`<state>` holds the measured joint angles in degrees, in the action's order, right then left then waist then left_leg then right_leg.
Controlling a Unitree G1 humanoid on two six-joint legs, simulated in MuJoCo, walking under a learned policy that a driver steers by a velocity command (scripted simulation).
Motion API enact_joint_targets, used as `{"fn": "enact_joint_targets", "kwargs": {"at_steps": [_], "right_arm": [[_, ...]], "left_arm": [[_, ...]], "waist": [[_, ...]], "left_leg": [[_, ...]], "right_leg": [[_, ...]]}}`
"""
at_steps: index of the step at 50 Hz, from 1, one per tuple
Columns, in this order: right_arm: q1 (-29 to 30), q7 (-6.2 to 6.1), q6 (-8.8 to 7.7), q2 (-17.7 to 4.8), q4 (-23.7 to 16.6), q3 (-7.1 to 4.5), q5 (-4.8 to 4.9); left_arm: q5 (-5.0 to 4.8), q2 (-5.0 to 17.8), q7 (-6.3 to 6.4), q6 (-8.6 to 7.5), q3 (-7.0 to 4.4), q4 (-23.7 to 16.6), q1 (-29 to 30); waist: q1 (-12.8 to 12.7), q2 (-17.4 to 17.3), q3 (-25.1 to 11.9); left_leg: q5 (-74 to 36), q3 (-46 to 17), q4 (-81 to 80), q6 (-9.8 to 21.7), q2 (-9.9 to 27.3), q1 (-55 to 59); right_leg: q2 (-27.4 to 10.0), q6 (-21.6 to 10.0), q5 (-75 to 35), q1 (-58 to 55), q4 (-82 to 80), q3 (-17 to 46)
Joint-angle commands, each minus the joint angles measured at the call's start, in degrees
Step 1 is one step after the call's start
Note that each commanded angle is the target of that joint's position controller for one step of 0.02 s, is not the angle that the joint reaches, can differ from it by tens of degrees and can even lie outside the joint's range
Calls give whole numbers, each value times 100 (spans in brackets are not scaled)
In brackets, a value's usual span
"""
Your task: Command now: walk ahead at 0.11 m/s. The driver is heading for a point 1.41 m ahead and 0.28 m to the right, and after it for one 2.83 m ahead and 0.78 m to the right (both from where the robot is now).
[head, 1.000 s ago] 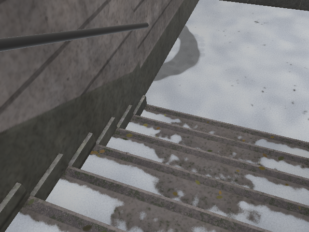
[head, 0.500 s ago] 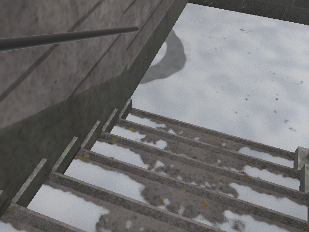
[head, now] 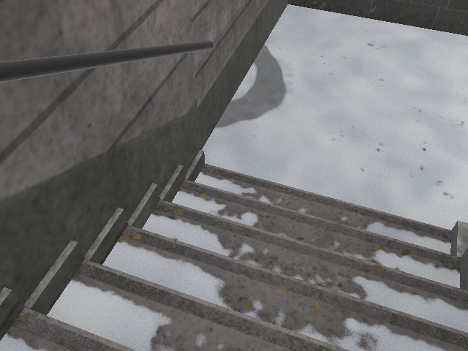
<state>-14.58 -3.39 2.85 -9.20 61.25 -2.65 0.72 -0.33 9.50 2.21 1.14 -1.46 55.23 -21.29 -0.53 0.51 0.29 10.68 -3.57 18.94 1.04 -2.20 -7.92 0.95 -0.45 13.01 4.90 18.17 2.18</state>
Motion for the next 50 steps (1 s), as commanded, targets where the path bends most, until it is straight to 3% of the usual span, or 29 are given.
{"fn": "enact_joint_targets", "kwargs": {"at_steps": [1, 4, 9, 12, 13, 14, 15, 16, 18, 22, 25, 27, 28, 30, 32, 33, 34, 35, 36, 37, 39, 40, 41, 42, 44, 45, 46, 48, 50], "right_arm": [[-213, -65, -9, -576, -150, -119, 34], [-263, -54, -156, -614, -256, -180, 69], [270, 157, -614, -235, -472, -83, 114], [-765, 273, -735, -422, -95, -147, 127], [-1474, 266, -760, -587, 181, -215, 120], [-2211, 257, -739, -970, 382, -339, 162], [-2596, 312, -783, -1235, 399, -400, 79], [-2403, 351, -868, -1002, 338, -283, 21], [-1852, 403, -868, -737, 119, -156, 1], [-1909, 246, -820, -402, 125, 101, -80], [-1597, -25, -794, -445, 9, 218, 31], [-1676, -62, -797, -772, 64, 170, 10], [-1560, -32, -815, -825, 39, 161, 8], [-1278, 36, -775, -714, -36, 180, 87], [-1147, 137, -704, -763, -50, 161, 116], [-867, 188, -723, -686, 26, 156, 60], [-867, 231, -779, -438, 100, 145, 126], [-1645, 302, -917, 192, 4, 253, 98], [-1946, 392, -1070, -203, -181, 204, 253], [-1591, 381, -1079, -431, -316, 147, 284], [-998, 246, -873, -433, -761, 146, 272], [-328, 201, -704, -424, -869, 148, 261], [-183, 166, -632, -541, -985, 113, 248], [-101, 142, -620, -614, -1105, 79, 129], [45, 174, -626, -310, -1115, 101, -177], [-367, 262, -612, -266, -932, 72, -80], [-376, 287, -575, -358, -945, 48, -43], [1251, 358, -680, -625, -1494, 17, -69], [2188, 553, -867, -647, -1886, 67, -86]], "left_arm": [[-57, 553, 48, -40, -140, -90, -409], [-128, 639, 130, -126, -206, -174, -472], [-181, 990, 109, -268, -343, -124, -1064], [-235, 925, 118, -249, -316, -390, -387], [-260, 801, 107, -294, -283, -498, -108], [-216, 500, 76, -417, -207, -655, 73], [-136, 431, 58, -548, -176, -779, 188], [-174, 636, 26, -633, -237, -811, 207], [-151, 734, -43, -626, -300, -660, 47], [-43, 589, -257, -567, -319, -785, 501], [195, 406, -407, -627, -223, -1159, 1427], [132, 257, -496, -569, -157, -1306, 1601], [45, 336, -474, -492, -176, -1239, 1276], [134, 609, -451, -387, -249, -878, 407], [-36, 780, -347, -353, -324, -664, -302], [-52, 839, -357, -433, -392, -272, -1358], [33, 687, -408, -526, -324, 50, -2235], [198, 581, -446, -618, -81, 183, -2121], [195, 534, -438, -602, -76, 100, -2160], [128, 488, -472, -546, -59, 97, -1944], [66, 1110, -464, -531, -186, -34, -793], [143, 623, -424, -616, -2, -115, -243], [146, 592, -394, -700, 40, -173, -20], [120, 762, -256, -732, 60, -303, 323], [93, 992, -59, -726, -30, -91, 105], [140, 1128, -52, -708, -81, 60, -165], [28, 965, -61, -682, -64, 117, -247], [-212, 401, 41, -665, 22, 481, -1511], [-101, 393, 217, -590, -13, 499, -1960]], "waist": [[6, -6, 355], [-1, 143, 756], [-209, 680, 828], [362, 512, 723], [600, 66, 630], [725, -1084, 384], [836, -1653, 165], [576, -827, 307], [268, -54, 322], [131, -321, 277], [285, -332, 563], [420, -573, 469], [273, -616, 367], [-115, -722, 116], [-603, -373, 77], [-1225, 30, 38], [-1660, 1193, 49], [-720, 2159, -254], [-513, 2308, -981], [-410, 1250, -950], [238, 5, -533], [328, -383, 274], [514, -559, 638], [658, -523, 1017], [500, 328, 458], [614, 398, 78], [587, 308, 155], [-329, 37, 636], [-671, 133, 819]], "left_leg": [[1017, -176, -256, 275, 230, -174], [2659, -53, 223, 423, 74, -882], [1422, 464, 1555, 446, 109, -1940], [1431, 479, 1105, 513, 94, -576], [1232, -43, 939, 642, 280, 178], [735, -1323, 464, 1043, 986, 1134], [-158, -3025, -28, 1699, 2014, 1716], [-390, -3224, 90, 1880, 2332, 1656], [-663, -2197, 302, 1505, 1982, 1339], [-1341, -1064, 568, 892, 1359, 433], [-440, -83, 998, 688, 509, -1203], [224, 0, 1087, 712, 390, -2409], [224, 9, 1381, 746, 415, -2774], [-490, -95, 2487, 744, 567, -2248], [-1986, -145, 4239, 623, 410, -1622], [-2279, -125, 6118, 485, 351, -1775], [961, -27, 9371, 272, -467, -2587], [3759, -785, 10490, 439, -619, -4772], [3290, -1205, 10102, 453, -542, -5304], [2822, -908, 9731, 375, -358, -5678], [1896, -397, 8768, 276, 424, -5658], [1446, -681, 8265, 231, 712, -5660], [786, -686, 7227, 178, 883, -5333], [-97, -480, 5373, -9, 893, -4229], [-1376, -34, 4182, -177, 772, -2246], [-2001, 108, 4878, -165, 630, -1843], [-1816, 100, 4667, -56, 670, -2294], [-2232, -456, 3258, 213, 967, -5570], [-2788, -678, 1841, 162, 1136, -6119]], "right_leg": [[-171, -152, 1026, 559, -377, 169], [-258, -460, 2769, 1062, -195, 433], [-1525, -1353, 2617, 469, -700, 2179], [-1066, -1121, 1564, 1464, 204, 1580], [-574, -857, 889, 2179, 1189, 976], [130, -474, 770, 3253, 2922, -38], [276, -340, 2083, 4335, 4379, 38], [-56, -405, 1892, 4930, 5013, 557], [-560, -471, 851, 5074, 5038, 545], [-809, -462, -1269, 4457, 4109, 533], [-318, -330, -3705, 2958, 1735, -113], [80, -175, -4370, 1390, 1518, -403], [143, -113, -4565, 795, 1884, -488], [-16, -222, -3837, 780, 2469, -167], [181, -236, -2264, 296, 1537, -695], [-104, -404, -3055, -543, 566, -787], [-978, -1050, -4083, -1277, -659, 233], [-1545, -1082, -7655, -2566, 2266, 755], [-2046, -1599, -8078, -2966, 2391, 1551], [-2186, -1848, -6376, -2489, 1919, 1781], [-2684, -2286, -1721, -570, 839, 3162], [-2712, -2049, -1518, 714, 652, 3284], [-2269, -1779, -1166, 1497, 471, 2926], [-1565, -1477, -1399, 2770, 149, 1933], [-999, -1281, -2260, 3410, 188, 1007], [-1140, -1350, -2259, 3229, 449, 1047], [-1122, -1360, -2461, 2642, 528, 931], [-1227, -1271, -1068, -507, 1351, 1510], [-1362, -1166, -460, -1330, 1675, 1687]]}}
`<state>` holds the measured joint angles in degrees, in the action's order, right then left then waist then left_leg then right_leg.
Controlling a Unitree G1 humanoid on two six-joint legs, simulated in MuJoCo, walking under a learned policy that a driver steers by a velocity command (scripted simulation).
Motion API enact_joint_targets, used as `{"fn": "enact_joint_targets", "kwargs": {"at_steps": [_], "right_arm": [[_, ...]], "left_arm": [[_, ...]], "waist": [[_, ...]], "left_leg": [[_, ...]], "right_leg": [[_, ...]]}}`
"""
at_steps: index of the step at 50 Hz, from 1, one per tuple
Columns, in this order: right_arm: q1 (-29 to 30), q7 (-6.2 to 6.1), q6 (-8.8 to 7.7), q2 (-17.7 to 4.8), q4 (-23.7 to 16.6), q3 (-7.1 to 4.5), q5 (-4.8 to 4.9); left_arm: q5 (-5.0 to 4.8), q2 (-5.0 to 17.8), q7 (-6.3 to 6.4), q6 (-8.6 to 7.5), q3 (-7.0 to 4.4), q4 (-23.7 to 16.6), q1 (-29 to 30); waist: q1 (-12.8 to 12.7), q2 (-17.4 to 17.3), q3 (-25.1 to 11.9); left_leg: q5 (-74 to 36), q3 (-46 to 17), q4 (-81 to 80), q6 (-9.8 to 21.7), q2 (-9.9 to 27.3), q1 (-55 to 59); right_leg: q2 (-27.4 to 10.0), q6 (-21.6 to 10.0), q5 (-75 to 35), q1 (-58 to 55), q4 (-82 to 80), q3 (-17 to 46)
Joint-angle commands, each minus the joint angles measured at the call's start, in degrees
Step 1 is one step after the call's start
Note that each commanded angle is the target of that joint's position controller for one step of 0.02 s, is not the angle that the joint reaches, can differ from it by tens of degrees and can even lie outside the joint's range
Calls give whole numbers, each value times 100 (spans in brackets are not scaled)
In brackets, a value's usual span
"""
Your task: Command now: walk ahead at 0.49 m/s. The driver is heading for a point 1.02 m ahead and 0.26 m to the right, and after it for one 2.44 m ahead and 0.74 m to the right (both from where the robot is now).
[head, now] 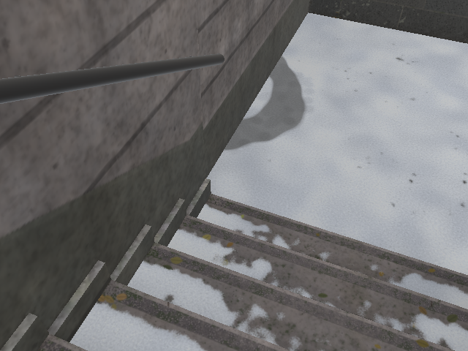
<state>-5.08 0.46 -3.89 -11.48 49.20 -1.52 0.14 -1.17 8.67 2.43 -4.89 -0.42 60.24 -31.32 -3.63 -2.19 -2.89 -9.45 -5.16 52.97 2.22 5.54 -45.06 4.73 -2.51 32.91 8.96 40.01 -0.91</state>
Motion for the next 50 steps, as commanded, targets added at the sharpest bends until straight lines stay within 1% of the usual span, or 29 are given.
{"fn": "enact_joint_targets", "kwargs": {"at_steps": [1, 4, 6, 9, 10, 11, 12, 13, 14, 15, 17, 18, 22, 25, 27, 29, 32, 33, 36, 39, 41, 42, 43, 44, 45, 46, 47, 48, 50], "right_arm": [[1448, 313, -231, -301, -732, 18, -10], [989, 492, -75, -208, -750, -4, 83], [811, 354, 53, -435, -742, -49, 120], [-2053, 236, 15, -1068, 154, -404, 62], [-2970, 296, -51, -1275, 547, -377, -131], [-2809, 309, -8, -1210, 431, -249, -227], [-3015, 259, 176, -1571, 469, -395, -77], [-2637, 228, 199, -1399, 563, -363, 93], [-1831, 196, 184, -952, 354, -238, 71], [-1175, 277, 39, -879, 170, -128, -138], [-914, 271, -216, -567, 319, -40, -207], [-1053, 209, -264, -646, 432, -88, -162], [-1834, -12, -256, -895, 738, -193, -186], [-2027, -173, -263, -672, 798, -196, 54], [-2306, -302, -209, -346, 935, -64, 24], [-2298, -363, -159, -478, 856, -49, -102], [-2302, -366, -54, -602, 674, -65, -105], [-2430, -422, 1, -581, 677, -89, 44], [-2672, -471, 131, -772, 567, -166, -5], [-2462, -344, 182, -1035, 529, -284, 91], [-1879, -184, -19, -1179, 474, -303, 23], [-2479, -132, -185, -436, 360, -157, -153], [-2735, -5, -391, -769, 126, -126, 77], [-1895, 0, -458, -885, -335, -132, 264], [-1291, -160, -415, -737, -553, -84, 359], [-964, -286, -298, -900, -578, -151, 229], [-1263, -355, -163, -976, -582, -249, 121], [-1593, -349, -74, -1064, -390, -332, 72], [-938, -383, -70, -765, -735, -318, -278]], "left_arm": [[61, 570, 247, 63, -125, -168, -585], [14, 920, 36, 172, -234, -356, -20], [-52, 846, -9, 197, -246, -381, 40], [8, 997, -126, 216, -292, -138, 130], [-100, 552, -138, 113, -266, 21, -271], [-172, 427, -145, 9, -227, 67, -1325], [-290, 558, -126, -101, -186, -411, -1142], [-417, 675, -47, -75, -198, -805, -388], [-332, 803, 92, 71, -236, -916, 382], [-227, 910, 152, 248, -274, -981, 420], [7, 891, 146, 374, -410, -922, 197], [2, 742, 154, 427, -449, -994, 170], [-19, 727, -31, 415, -478, -1369, 611], [5, 881, -184, 345, -551, -1718, 1427], [98, 701, -321, 345, -489, -1965, 2002], [146, 599, -396, 395, -440, -2103, 2116], [185, 550, -517, 465, -377, -2392, 2518], [145, 372, -569, 459, -289, -2485, 2696], [-5, 402, -729, 403, -213, -2709, 3130], [-58, 607, -643, 413, -324, -2332, 2555], [-12, 1234, -495, 413, -622, -1675, 436], [95, 1732, -544, 393, -622, -1390, -47], [-22, 1735, -566, 404, -645, -1319, -562], [-76, 1897, -476, 435, -713, -1344, -494], [-100, 1803, -349, 452, -683, -1119, -269], [43, 1242, -351, 397, -480, -1493, 697], [129, 1297, -387, 264, -467, -1789, 1459], [71, 825, -416, 166, -313, -1924, 1954], [-7, 991, -184, 156, -349, -2019, 2060]], "waist": [[-389, 258, 1192], [-293, 705, 884], [-265, 596, 1007], [1189, 361, 72], [1286, -775, -528], [734, -1731, -1148], [834, -2067, -1831], [685, -1073, -1356], [602, 24, -460], [280, 396, -25], [-22, 126, 430], [-83, -325, 350], [23, -129, -115], [201, -105, 341], [406, -231, 501], [484, -308, 548], [669, -12, 752], [791, -41, 856], [1097, -37, 1192], [789, 3, 967], [-494, 250, -49], [-128, 1988, -701], [-351, 1948, -1964], [-516, 1890, -2019], [-380, 1073, -1264], [51, -260, -432], [607, -135, -104], [924, -425, 94], [779, 137, 431]], "left_leg": [[-1607, -143, -2496, -7, 187, -1081], [-2145, 183, -2262, -85, -191, 1996], [-1339, 257, -2709, -95, -224, 1981], [-826, 594, -2856, 125, -112, 4648], [-2499, 6, -1983, 537, 625, 6133], [-3866, -793, -626, 963, 1111, 7136], [-980, -2412, -1897, 1641, 1839, 7062], [2640, -3214, -3253, 1718, 2003, 6223], [3627, -3070, -3718, 1526, 1803, 4819], [3458, -2993, -3674, 1505, 1738, 3475], [1591, -1728, -3302, 1132, 1102, 2106], [1128, -1214, -3282, 1089, 839, 2104], [-451, -1021, -3060, 1277, 1149, 3032], [758, 7, -2801, 545, 573, 3104], [1441, 331, -2506, 484, 426, 2946], [1804, 448, -2254, 521, 454, 2712], [1920, 404, -1572, 543, 674, 2725], [2029, 324, -1278, 558, 748, 3060], [1870, 51, -654, 592, 966, 3569], [349, 354, 473, 488, 1124, 3023], [-444, 1078, 3681, 183, 351, 1860], [5840, 1059, 6703, -289, -414, -640], [5963, 54, 6869, -498, -497, -1183], [5487, -35, 6355, -571, -541, -1931], [4982, 69, 6267, -585, -468, -2600], [4026, -15, 5661, -370, -242, -2246], [3617, -325, 4835, -331, -52, -1634], [2663, -554, 3535, -289, 160, -1044], [1646, 55, 1024, -538, -46, 482]], "right_leg": [[-1457, -816, -1831, -615, -530, 1525], [-1184, -676, -1309, 1488, -420, 1052], [-1089, -511, -1642, 787, 243, 1016], [-864, -218, -3348, 878, 3659, 957], [40, 143, 659, 2222, 6467, 832], [56, 228, 1935, 3632, 7647, 1600], [65, 358, 1488, 4103, 7920, 1556], [-276, 317, 273, 4554, 6844, 1037], [-648, 184, -580, 4410, 6487, 689], [-804, 127, -1355, 3799, 5665, 905], [-985, 57, -2054, 3102, 4308, 1287], [-984, 105, -2154, 3013, 3624, 1308], [-853, 125, -2935, 3406, 2840, 1507], [-628, -105, -5131, 3606, 955, 1658], [-495, -81, -6239, 3311, 285, 1348], [-413, -63, -6529, 2993, 113, 1206], [-433, -25, -6198, 2867, -161, 1001], [-510, -31, -5891, 3156, -400, 980], [-627, 38, -4903, 3525, -871, 677], [-507, -285, -3755, 1874, -1179, -34], [-249, -854, -5561, -1272, -1655, -284], [-1373, -1642, -8295, -3526, 228, 1243], [-2061, -2585, -7165, -4251, -9, 2908], [-2443, -2852, -4878, -4181, -1157, 3861], [-2593, -2694, -3138, -3555, -1808, 4544], [-2414, -2204, -2313, -2089, -2036, 4310], [-2359, -2209, -2761, -624, -1722, 4380], [-1883, -1834, -3152, 331, -1535, 3491], [-818, -1417, -4224, 1976, -1659, 2128]]}}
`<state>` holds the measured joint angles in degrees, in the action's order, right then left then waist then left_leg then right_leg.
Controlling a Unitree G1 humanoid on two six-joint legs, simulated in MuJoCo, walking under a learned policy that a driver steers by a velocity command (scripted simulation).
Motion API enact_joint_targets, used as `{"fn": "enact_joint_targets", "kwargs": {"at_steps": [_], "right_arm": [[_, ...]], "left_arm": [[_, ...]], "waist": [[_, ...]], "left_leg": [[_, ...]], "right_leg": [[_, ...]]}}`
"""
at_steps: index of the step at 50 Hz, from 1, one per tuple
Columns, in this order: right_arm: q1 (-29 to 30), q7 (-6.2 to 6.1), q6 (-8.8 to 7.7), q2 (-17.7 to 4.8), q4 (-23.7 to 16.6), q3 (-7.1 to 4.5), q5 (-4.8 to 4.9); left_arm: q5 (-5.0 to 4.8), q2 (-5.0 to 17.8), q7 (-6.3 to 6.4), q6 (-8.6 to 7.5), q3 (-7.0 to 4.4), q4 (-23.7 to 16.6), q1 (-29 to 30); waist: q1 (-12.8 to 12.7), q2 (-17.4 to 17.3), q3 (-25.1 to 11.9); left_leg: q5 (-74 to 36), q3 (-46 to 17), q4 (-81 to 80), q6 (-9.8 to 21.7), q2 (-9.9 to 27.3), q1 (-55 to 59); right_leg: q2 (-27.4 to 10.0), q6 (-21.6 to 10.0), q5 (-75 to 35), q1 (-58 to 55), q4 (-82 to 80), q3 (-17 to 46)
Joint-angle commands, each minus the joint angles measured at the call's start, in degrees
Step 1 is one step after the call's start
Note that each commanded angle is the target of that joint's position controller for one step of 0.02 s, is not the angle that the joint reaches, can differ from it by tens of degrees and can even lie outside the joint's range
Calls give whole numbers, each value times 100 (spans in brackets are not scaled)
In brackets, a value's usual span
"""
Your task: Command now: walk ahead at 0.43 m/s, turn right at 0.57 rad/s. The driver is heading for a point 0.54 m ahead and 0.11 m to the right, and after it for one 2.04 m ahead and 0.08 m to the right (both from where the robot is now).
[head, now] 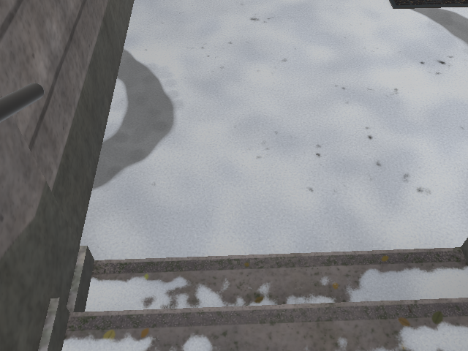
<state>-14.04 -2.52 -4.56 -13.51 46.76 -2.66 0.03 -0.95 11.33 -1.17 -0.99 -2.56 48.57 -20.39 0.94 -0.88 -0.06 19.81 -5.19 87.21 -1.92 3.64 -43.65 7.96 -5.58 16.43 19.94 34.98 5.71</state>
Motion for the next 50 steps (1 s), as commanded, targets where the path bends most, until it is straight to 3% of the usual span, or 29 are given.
{"fn": "enact_joint_targets", "kwargs": {"at_steps": [1, 2, 3, 6, 7, 9, 12, 13, 15, 16, 17, 18, 19, 20, 22, 23, 25, 28, 34, 36, 38, 41, 44, 45, 46, 47, 48, 49, 50], "right_arm": [[52, -50, -18, -259, -597, -112, -380], [-614, 57, -72, -248, -337, -115, -299], [-754, 123, -81, -270, -319, -90, -285], [755, 155, -90, -637, -1024, -188, -185], [1027, 202, -70, -614, -1220, -151, -245], [1458, 279, -13, -250, -1541, -89, -301], [388, 297, 114, -353, -1474, -161, 73], [22, 322, 102, -369, -1287, -183, 6], [-1159, 383, 84, -393, -799, -307, -213], [-1772, 394, 46, -776, -667, -338, -347], [-1747, 361, 71, -1010, -623, -333, -154], [-1741, 316, 127, -1096, -648, -306, -115], [-1647, 287, 239, -1095, -765, -255, -138], [-976, 200, 372, -1257, -852, -272, -204], [-375, 15, 535, -936, -959, -40, -426], [67, 10, 628, -860, -1114, 110, -387], [250, -49, 712, -759, -1116, 261, -228], [-536, -136, 730, -681, -962, 341, -194], [-1087, -392, 719, -1104, -1004, 125, -204], [-1305, -386, 771, -1205, -904, 30, -172], [-1199, -321, 801, -1259, -858, -11, -209], [-638, -121, 813, -1610, -968, -191, -85], [-301, 63, 865, -2007, -1049, -421, 116], [-513, 80, 887, -1738, -988, -408, 273], [-714, 91, 878, -1308, -1027, -384, 249], [162, 147, 760, -1141, -1747, -343, -3], [1444, 236, 503, -1152, -2006, -366, 218], [1305, 217, 379, -1039, -1834, -329, 415], [620, 120, 435, -808, -1530, -261, 346]], "left_arm": [[26, 801, 320, -154, -164, -741, 795], [199, 897, 403, -90, -180, -719, 692], [183, 857, 440, -8, -180, -724, 663], [-174, 566, 595, -88, -135, -585, -394], [-237, 581, 676, -58, -150, -636, -340], [-150, 737, 701, 55, -169, -614, -334], [-64, 490, 822, 249, -82, -839, -15], [-57, 414, 840, 295, -55, -875, 9], [-30, 185, 669, 316, 62, -836, 3], [21, -89, 509, 262, 144, -924, -446], [-191, 51, 416, 184, 123, -1005, -1028], [-199, 255, 407, 134, 82, -1010, -935], [-113, 426, 475, 160, 30, -1019, -345], [-160, 617, 590, 258, -9, -1456, 171], [-156, 588, 729, 532, -1, -1654, 1063], [-188, 503, 692, 633, 10, -1696, 874], [-63, 298, 693, 681, 82, -1822, 735], [-136, 165, 605, 642, 168, -2152, 1051], [-65, 27, 568, 574, 326, -2674, 1952], [-164, -115, 489, 528, 414, -2933, 2464], [-194, -149, 404, 490, 451, -3044, 2598], [-168, -209, 179, 390, 566, -3119, 2473], [-212, -7, 169, 386, 468, -2670, 1577], [-104, 219, 149, 436, 370, -2373, 1050], [-15, 619, 123, 486, 227, -2057, 438], [-3, 1786, 137, 397, -106, -1927, -484], [233, 2071, -59, -1, -179, -1902, -324], [258, 1793, -111, -219, -169, -1966, 362], [75, 1444, -87, -167, -102, -1962, 1101]], "waist": [[297, 292, -220], [446, 513, -750], [464, 514, -872], [-131, 414, -156], [-150, 218, 164], [-446, 250, 17], [17, 898, 26], [58, 877, -6], [420, 149, -272], [417, -1267, -1064], [183, -2021, -1729], [224, -1866, -1728], [419, -1171, -1604], [17, -864, -1298], [-71, -143, -255], [-321, -404, -67], [-363, -692, 148], [-52, -487, -130], [343, -537, -451], [526, -652, -297], [479, -629, -386], [262, -758, -701], [-183, -1051, -690], [-248, -709, -492], [-266, 783, -237], [-744, 3485, -258], [-1123, 2620, 281], [-721, 1920, 640], [-59, 1961, 648]], "left_leg": [[-1775, 234, -2726, -167, -14, 1078], [-2858, 301, -2232, -163, -193, 1719], [-2757, 307, -2194, -168, -289, 1722], [-3087, -547, -3372, 1, -160, -763], [-4034, -360, -4883, -7, -282, -75], [-5242, 6, -5797, -29, -659, 1923], [-4740, -830, -6506, 115, -99, 2510], [-4823, -775, -7062, 108, 68, 2717], [-6090, -380, -7261, 88, 394, 4925], [-9120, -664, -5393, 397, 1341, 6997], [-9080, -1692, -4843, 935, 2025, 7686], [-8381, -1819, -4939, 1253, 2275, 7395], [-7554, -1430, -5147, 1407, 2236, 6772], [-4615, -2035, -5981, 1934, 2386, 5347], [-2781, -1781, -6920, 1828, 1923, 2913], [-2078, -1077, -7113, 1542, 1332, 2147], [-2300, -363, -6983, 1335, 838, 1939], [-2733, -296, -6639, 1572, 944, 3007], [-2569, -613, -6714, 1868, 1522, 4405], [-2197, -660, -6920, 1835, 1673, 4585], [-2301, -534, -6985, 1785, 1754, 4374], [-1832, 89, -7112, 1477, 1543, 3779], [-1698, 976, -7249, 1192, 1262, 1914], [-1750, 1099, -6634, 1058, 1060, 1833], [-1110, 1281, -5351, 796, 739, 1382], [2860, 900, -3293, 303, -340, -1137], [2816, -1014, -2046, 318, -736, -2043], [2014, -1497, -1743, 452, -931, -1948], [1589, -1300, -1616, 334, -941, -1685]], "right_leg": [[-1001, -1062, -3892, 1074, -848, 1204], [-986, -1055, -4684, 998, -412, 1052], [-1007, -1092, -4768, 790, -288, 1126], [-1109, -1104, -2536, -709, 442, 2260], [-656, -827, -1374, 127, 598, 1706], [-277, -535, -112, 1264, 602, 1504], [-308, -559, 218, 752, 1574, 2193], [-247, -449, 24, 456, 2107, 2082], [261, 35, 517, 1577, 4012, 1443], [801, 399, 3501, 3283, 6425, 946], [703, 664, 4057, 4246, 8095, 1194], [509, 868, 3668, 4777, 9176, 1124], [340, 1028, 3237, 4884, 9888, 789], [-83, 1070, 2226, 4631, 9559, 375], [-190, 947, 1133, 3695, 9905, 199], [-157, 971, 835, 3209, 10093, -36], [4, 1089, 506, 3272, 10152, -174], [-40, 1202, 631, 3759, 10188, -132], [-511, 1291, 1088, 4411, 9435, 25], [-846, 1140, 1828, 4686, 8780, 80], [-1065, 1034, 2041, 4364, 8432, -78], [-1398, 750, 2578, 3192, 6992, -370], [-871, 306, 2986, 290, 4976, -856], [-644, -18, 3052, 174, 3956, -526], [-764, -552, 1719, 66, 2443, 505], [-1958, -1809, -864, -855, 377, 4409], [-2458, -2384, -772, -202, -970, 5652], [-2278, -2132, -618, 257, -875, 5168], [-2062, -1640, -735, 467, -434, 4304]]}}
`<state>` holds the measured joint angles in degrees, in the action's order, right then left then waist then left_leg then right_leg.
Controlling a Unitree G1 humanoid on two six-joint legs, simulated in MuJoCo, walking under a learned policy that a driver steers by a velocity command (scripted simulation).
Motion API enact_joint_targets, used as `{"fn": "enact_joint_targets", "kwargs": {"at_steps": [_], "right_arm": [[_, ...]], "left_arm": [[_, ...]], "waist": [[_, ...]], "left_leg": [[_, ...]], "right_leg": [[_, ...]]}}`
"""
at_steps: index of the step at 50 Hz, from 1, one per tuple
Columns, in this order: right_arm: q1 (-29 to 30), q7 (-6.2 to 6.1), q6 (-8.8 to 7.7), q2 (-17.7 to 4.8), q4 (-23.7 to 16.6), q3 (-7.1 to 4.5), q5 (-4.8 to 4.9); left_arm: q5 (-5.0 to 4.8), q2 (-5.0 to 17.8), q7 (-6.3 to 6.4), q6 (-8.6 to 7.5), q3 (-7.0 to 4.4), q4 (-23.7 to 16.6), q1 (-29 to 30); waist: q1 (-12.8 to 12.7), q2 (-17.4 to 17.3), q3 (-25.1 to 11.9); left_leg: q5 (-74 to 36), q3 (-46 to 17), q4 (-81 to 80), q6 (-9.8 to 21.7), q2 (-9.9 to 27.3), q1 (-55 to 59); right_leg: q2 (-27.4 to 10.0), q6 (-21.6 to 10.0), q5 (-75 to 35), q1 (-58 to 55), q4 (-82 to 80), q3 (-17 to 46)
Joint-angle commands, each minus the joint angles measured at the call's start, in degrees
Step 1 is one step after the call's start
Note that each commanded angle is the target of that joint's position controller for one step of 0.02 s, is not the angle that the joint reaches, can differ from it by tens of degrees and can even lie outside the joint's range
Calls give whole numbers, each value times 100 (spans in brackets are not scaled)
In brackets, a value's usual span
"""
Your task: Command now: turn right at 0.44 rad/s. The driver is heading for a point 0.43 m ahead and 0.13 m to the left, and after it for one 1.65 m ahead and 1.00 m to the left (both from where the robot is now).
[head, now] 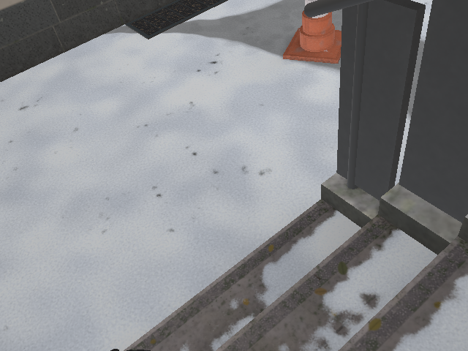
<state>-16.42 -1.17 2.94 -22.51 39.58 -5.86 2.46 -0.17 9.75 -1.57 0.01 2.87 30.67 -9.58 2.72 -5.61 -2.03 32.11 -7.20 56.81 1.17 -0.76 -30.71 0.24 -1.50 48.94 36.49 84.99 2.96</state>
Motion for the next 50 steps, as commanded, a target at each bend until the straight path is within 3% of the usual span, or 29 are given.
{"fn": "enact_joint_targets", "kwargs": {"at_steps": [1, 3, 4, 7, 10, 17, 20, 21, 22, 23, 24, 25, 26, 28, 30, 32, 33, 34, 35, 36, 38, 41, 43, 45, 46, 47, 48, 49, 50], "right_arm": [[221, -156, -145, 75, -491, 59, -80], [-526, -185, 158, -79, 24, -1, -145], [-549, -174, 235, -13, 81, 24, -157], [-182, -119, 186, 340, -90, 193, -202], [291, -9, 97, 560, -230, 277, -191], [7, 329, -20, 1115, -79, 369, -141], [-626, 269, 40, 1463, 225, 409, -250], [-1141, 230, 39, 1325, 357, 363, -305], [-1686, 222, 33, 825, 544, 222, -401], [-1936, 260, 18, 641, 637, 172, -372], [-1640, 238, 62, 835, 585, 238, -284], [-1362, 200, 63, 859, 451, 253, -284], [-792, 110, 53, 516, 429, 131, -225], [-576, 15, 122, 860, 110, 220, -249], [-205, -3, 85, 781, -189, 173, -125], [202, 66, -83, 1123, -467, 197, -70], [829, 142, -201, 984, -653, 125, -79], [1301, 187, -348, 980, -817, 86, 28], [1356, 205, -428, 1025, -800, 96, 52], [1091, 231, -407, 859, -669, 48, -68], [655, 222, -152, 688, -538, 0, -123], [566, 325, 139, 1025, -466, 196, 73], [17, 262, 179, 683, -304, 43, 64], [-1080, 107, 190, 210, 67, -214, 72], [-1284, 103, 163, 142, 200, -243, -1], [-2092, 119, 58, 282, 487, -210, -157], [-2198, 179, -75, 593, 756, -24, -251], [-1663, 252, -335, 398, 468, 215, -445], [-1235, 302, -382, 398, 223, 274, -394]], "left_arm": [[-135, 1042, -21, -123, -499, -187, 562], [0, 297, -32, 162, -252, -183, 1168], [17, 238, 17, 221, -219, -137, 1198], [-41, 263, 275, 217, -195, 321, 446], [-77, 129, 488, 132, -232, 860, -464], [-40, 208, 515, 68, -311, 1059, -488], [-57, 205, 414, -5, -307, 939, -182], [-11, 54, 376, -44, -261, 780, 37], [31, -54, 285, -133, -213, 594, 176], [49, -161, 222, -195, -134, 568, 35], [-10, -160, 128, -188, -131, 437, 13], [-54, -74, 144, -211, -132, 229, 338], [-245, -228, 166, -184, -81, 131, 225], [-156, 116, 303, -46, -275, 166, 704], [37, 239, 330, -43, -408, 329, 132], [161, 942, 339, -186, -649, 488, -930], [193, 1202, 362, -334, -742, 634, -1637], [164, 1241, 349, -556, -790, 777, -1850], [87, 1180, 325, -656, -807, 832, -1729], [1, 948, 333, -586, -775, 848, -1513], [-60, 676, 300, -327, -679, 838, -721], [-106, 1058, 352, -66, -701, 740, -117], [-108, 1506, 280, -113, -810, 786, 36], [-206, 1575, 243, -142, -832, 856, 56], [-266, 1403, 293, -238, -812, 935, 49], [-242, 1190, 399, -316, -799, 1057, 512], [-77, 602, 530, -340, -659, 1093, 564], [104, 125, 503, -492, -551, 648, 205], [40, 133, 442, -565, -531, 456, -569]], "waist": [[193, 2574, 779], [592, 2071, 541], [610, 1684, 416], [300, 1082, 114], [-83, 1162, -121], [-136, 1021, -3], [-146, 627, 5], [-25, 381, -184], [-19, -285, -461], [57, -708, -811], [-141, -871, -826], [-233, -322, -345], [-557, -727, 107], [-311, 221, 648], [-604, 730, 329], [-1005, 1675, -229], [-1344, 1704, 34], [-1428, 1584, 394], [-1275, 1597, 360], [-1047, 1468, -95], [-494, 1323, 7], [-183, 1077, 386], [166, 1364, 37], [734, 1216, -416], [861, 1040, -367], [1531, 320, -49], [1427, -500, 679], [520, -864, 770], [-211, -313, 163]], "left_leg": [[-47, -1019, 1708, -149, -458, -2438], [-1383, -463, 2374, -334, -584, -830], [-1842, -305, 2515, -331, -639, -456], [-2856, -464, 1949, -345, -573, -333], [-3245, -777, 235, -467, -349, -709], [-4355, 110, -3732, -266, 152, 1670], [-4618, 682, -4292, -18, 82, 3102], [-5606, 500, -3948, 93, 312, 3569], [-7278, 285, -3057, 378, 698, 4643], [-7487, 14, -2757, 871, 1076, 4782], [-5770, -653, -3043, 1239, 1334, 4188], [-4208, -1027, -3549, 1399, 1447, 3486], [-1737, -1818, -4189, 1523, 1623, 2290], [-892, -1399, -4687, 1134, 1080, 899], [-717, -553, -4074, 653, 348, 69], [-1428, -78, -1915, 457, -395, -1016], [-271, -776, -1007, 510, -485, -2312], [-3, -1616, -320, 515, -465, -3445], [-221, -1797, 42, 436, -366, -3923], [-563, -1665, 453, 289, -178, -3699], [-1553, -667, 655, 77, 51, -2398], [-3322, 864, -514, -87, -261, 246], [-3613, 1599, -13, -108, -607, 1946], [-3456, 1794, -879, 174, -670, 2947], [-4009, 1443, -2299, 436, -270, 3001], [-5047, 1169, -3702, 910, 55, 3819], [-4731, 395, -4194, 1248, 440, 3786], [-7205, -213, -2462, 1238, 628, 3754], [-7601, -794, -2194, 1593, 896, 3581]], "right_leg": [[-1155, -1520, -4057, -736, -4929, 3791], [-769, -977, -3079, 618, -4538, 2390], [-711, -925, -2914, 822, -4448, 2128], [-604, -924, -3587, -47, -4059, 1627], [-502, -1073, -4262, -1610, -3727, 1330], [-387, -1143, -3910, -877, -3228, 1091], [-317, -983, -4148, -225, -2418, 1091], [-163, -859, -3804, 89, -1782, 953], [112, -542, -3310, 1096, -611, 541], [147, -97, -1633, 1536, 497, -33], [-30, 157, -308, 1512, 737, -164], [-201, 236, -287, 1711, 437, -307], [-424, 221, -1161, 1040, -427, -536], [-185, -70, -943, 47, -920, -865], [-228, -551, -454, -1116, -1668, -298], [-1498, -1540, 223, -2021, -3474, 2608], [-2151, -2107, -593, -2660, -4194, 4243], [-2524, -2316, -1844, -3054, -4188, 4809], [-2665, -2182, -2754, -3343, -3967, 4531], [-2618, -1950, -3243, -3465, -3679, 4089], [-2280, -1121, -3132, -1892, -3448, 2399], [-1485, -387, -2093, 186, -3805, -13], [-1478, -183, -3012, 553, -3377, -601], [-1373, 74, -5069, -115, -1713, -1152], [-1317, 272, -5103, -584, -636, -1180], [-910, 384, -3440, 44, 1640, -1256], [-471, 145, -403, 1145, 3770, -1046], [-302, -32, -371, 2464, 4804, -469], [-363, 54, -1303, 2610, 4457, -117]]}}
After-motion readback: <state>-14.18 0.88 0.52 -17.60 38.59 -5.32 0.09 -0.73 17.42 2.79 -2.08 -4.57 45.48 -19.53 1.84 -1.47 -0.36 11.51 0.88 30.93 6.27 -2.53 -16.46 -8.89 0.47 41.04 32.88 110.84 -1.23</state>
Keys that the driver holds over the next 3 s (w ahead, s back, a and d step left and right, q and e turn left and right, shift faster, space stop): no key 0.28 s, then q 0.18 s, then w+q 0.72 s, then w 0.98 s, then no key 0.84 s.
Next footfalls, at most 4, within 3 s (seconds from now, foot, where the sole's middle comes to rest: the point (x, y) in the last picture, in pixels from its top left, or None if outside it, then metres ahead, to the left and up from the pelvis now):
0.42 left None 0.08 0.13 -0.78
0.96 left None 0.14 0.16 -0.78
1.52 right None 0.56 0.12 -0.94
2.08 left None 0.68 0.46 -1.09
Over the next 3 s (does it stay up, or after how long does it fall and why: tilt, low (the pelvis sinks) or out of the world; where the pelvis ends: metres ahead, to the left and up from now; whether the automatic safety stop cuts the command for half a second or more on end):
stays up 0.93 0.44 -0.47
